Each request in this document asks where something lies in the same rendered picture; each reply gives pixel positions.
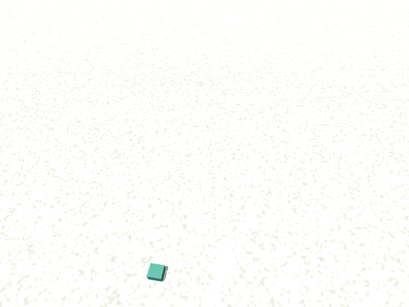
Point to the small box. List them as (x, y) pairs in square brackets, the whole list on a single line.
[(156, 272)]

